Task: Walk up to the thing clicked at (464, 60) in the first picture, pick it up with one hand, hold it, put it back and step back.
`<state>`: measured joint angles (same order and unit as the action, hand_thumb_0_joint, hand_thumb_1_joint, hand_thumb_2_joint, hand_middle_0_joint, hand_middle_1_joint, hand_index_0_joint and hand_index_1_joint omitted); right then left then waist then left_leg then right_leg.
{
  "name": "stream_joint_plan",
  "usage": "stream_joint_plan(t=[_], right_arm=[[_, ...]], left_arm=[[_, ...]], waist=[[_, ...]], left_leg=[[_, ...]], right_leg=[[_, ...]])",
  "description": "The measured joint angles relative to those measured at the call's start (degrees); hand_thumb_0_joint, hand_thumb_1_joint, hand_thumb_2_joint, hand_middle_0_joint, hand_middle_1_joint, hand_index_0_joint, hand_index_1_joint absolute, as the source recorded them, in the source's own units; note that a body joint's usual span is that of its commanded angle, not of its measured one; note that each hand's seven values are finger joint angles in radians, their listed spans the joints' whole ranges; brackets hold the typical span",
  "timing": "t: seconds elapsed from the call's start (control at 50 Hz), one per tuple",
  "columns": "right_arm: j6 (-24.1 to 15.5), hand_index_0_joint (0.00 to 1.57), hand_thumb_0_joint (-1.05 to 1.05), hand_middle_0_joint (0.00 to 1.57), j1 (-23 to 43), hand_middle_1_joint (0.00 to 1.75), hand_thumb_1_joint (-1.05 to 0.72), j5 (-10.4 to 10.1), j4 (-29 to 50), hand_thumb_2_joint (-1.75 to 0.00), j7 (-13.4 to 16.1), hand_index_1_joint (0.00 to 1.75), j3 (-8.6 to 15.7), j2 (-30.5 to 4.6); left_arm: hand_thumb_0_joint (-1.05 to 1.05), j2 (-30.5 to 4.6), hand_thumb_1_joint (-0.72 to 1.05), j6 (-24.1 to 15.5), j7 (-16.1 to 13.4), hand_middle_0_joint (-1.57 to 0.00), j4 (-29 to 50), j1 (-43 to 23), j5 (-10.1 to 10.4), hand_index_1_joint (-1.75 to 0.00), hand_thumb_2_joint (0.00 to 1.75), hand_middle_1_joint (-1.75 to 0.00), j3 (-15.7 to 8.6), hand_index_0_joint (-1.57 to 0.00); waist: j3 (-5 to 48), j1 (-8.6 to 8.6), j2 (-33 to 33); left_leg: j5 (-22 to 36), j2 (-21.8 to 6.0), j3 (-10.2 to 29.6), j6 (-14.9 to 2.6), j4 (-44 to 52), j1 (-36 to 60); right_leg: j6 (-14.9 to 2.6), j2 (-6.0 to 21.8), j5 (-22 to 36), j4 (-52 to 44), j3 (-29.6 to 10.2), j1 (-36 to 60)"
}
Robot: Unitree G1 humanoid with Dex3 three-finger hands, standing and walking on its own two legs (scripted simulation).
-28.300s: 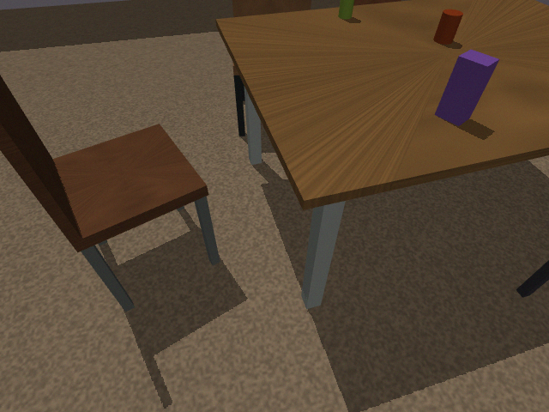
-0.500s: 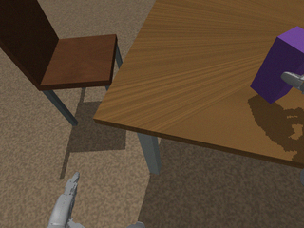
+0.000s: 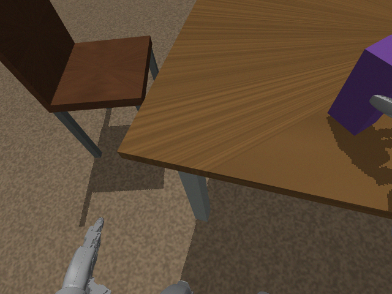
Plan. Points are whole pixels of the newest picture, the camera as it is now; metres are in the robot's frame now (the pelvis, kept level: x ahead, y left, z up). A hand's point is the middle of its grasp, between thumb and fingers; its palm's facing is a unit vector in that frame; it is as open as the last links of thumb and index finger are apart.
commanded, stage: lower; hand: right
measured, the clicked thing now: (370, 90) +0.54 -0.23 +0.09
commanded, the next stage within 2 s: loosen in 0.54 s
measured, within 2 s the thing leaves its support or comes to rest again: rests again in 0.08 s
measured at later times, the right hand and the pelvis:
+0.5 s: hand out of the picture +0.52 -0.28 +0.12, palm faces +0.34 +0.94 +0.01, open 10.1 cm; pelvis -0.01 +0.00 -0.01, yaw +0 degrees
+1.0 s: hand out of the picture +0.52 -0.28 +0.12, palm faces +0.34 +0.94 +0.00, open 11.5 cm; pelvis -0.01 +0.00 -0.01, yaw +0 degrees
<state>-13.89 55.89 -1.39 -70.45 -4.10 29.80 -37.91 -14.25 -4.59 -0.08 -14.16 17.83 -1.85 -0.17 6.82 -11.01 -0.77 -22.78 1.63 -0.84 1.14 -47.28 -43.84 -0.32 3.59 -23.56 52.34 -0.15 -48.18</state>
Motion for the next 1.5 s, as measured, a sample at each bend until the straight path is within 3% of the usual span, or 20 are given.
stream_joint_plan(t=[0.16, 0.7, 0.8, 0.92, 1.12, 1.32, 1.5], right_arm=[[-0.4, 0.88, -0.02, 0.83, 0.2, 1.3, 0.61, 0.6, 0.0, -0.92, 0.2, 1.31, 1.5, -0.5], [-0.3, 0.9, -0.02, 0.86, 3.0, 1.26, 0.61, 1.9, -2.1, -0.92, 0.8, 1.26, 1.5, -3.4], [-0.4, 0.95, -0.01, 0.91, 2.9, 1.16, 0.58, 1.6, -2.1, -0.85, 0.3, 1.16, 1.0, -3.7], [0.0, 0.97, 0.0, 0.94, 2.3, 0.93, 0.52, 1.0, -1.9, -0.65, 0.0, 0.93, 1.0, -3.2], [-0.2, 0.73, -0.01, 0.71, 1.9, 0.53, 0.58, 0.9, -1.6, -0.28, -0.1, 0.53, 1.2, -3.0], [-0.4, 0.49, -0.01, 0.47, 1.4, 0.39, 0.56, 0.9, -1.3, -0.24, 0.0, 0.38, 1.1, -2.6], [1.9, 0.25, -0.01, 0.24, 1.3, 0.23, 0.52, 1.0, 0.5, -0.17, -1.2, 0.22, 3.2, -5.2]], left_arm=[[-0.02, -0.2, -0.58, 0.8, 0.5, -0.05, 1.7, 0.1, -0.3, -0.07, 0.1, -0.04, -0.2, -0.03], [-0.02, -0.3, -0.57, 2.5, 0.4, -0.05, 4.6, 1.0, -0.5, -0.06, 0.08, -0.04, 0.3, -0.04], [-0.02, -0.4, -0.55, 2.4, 0.1, -0.06, 4.4, 0.8, -0.4, -0.06, 0.07, -0.05, 0.5, -0.05], [-0.02, -0.2, -0.54, 2.3, 0.1, -0.06, 4.0, 0.6, -0.3, -0.06, 0.07, -0.05, 0.7, -0.05], [-0.01, -0.2, -0.56, 2.2, 0.1, -0.06, 3.9, 0.6, -0.2, -0.07, 0.08, -0.05, 0.5, -0.05], [-0.02, -0.3, -0.56, 2.5, 0.3, -0.06, 3.6, 0.5, -0.2, -0.07, 0.08, -0.05, 0.3, -0.05], [-0.02, -1.6, -0.55, 3.3, -0.2, -0.06, 6.2, 1.6, 0.9, -0.07, 0.07, -0.05, -0.1, -0.05]], waist=[[0.3, -0.48, 0.0], [-0.1, -1.25, 0.1], [-0.2, -1.29, 0.0], [0.2, -1.23, -0.1], [0.1, -1.21, -0.1], [-0.1, -1.03, 0.0], [-0.1, -1.27, 0.7]], left_leg=[[-0.4, 0.1, 0.0, -0.02, -1.1, -1.3], [-0.4, 0.4, -0.3, -0.18, -3.4, -4.1], [-0.4, 0.4, -0.4, -0.14, -3.4, -4.2], [-0.4, 0.3, -0.4, -0.11, -2.9, -3.5], [-0.5, 0.3, -0.2, -0.02, -2.7, -3.3], [-0.5, 0.3, -0.1, -0.05, -2.4, -2.8], [0.2, 0.4, -0.1, -0.12, 0.6, 1.2]], right_leg=[[0.02, 0.1, -0.4, 1.1, 0.0, -1.2], [0.12, 0.4, -0.4, 3.4, -0.5, -4.1], [0.12, 0.3, -0.4, 3.5, -0.6, -4.3], [0.11, 0.3, -0.4, 3.1, -0.5, -3.6], [0.01, 0.3, -0.6, 3.0, -0.4, -3.4], [0.05, 0.2, -0.6, 2.5, -0.3, -2.9], [0.16, 0.3, -0.1, -0.2, -0.2, 1.1]])
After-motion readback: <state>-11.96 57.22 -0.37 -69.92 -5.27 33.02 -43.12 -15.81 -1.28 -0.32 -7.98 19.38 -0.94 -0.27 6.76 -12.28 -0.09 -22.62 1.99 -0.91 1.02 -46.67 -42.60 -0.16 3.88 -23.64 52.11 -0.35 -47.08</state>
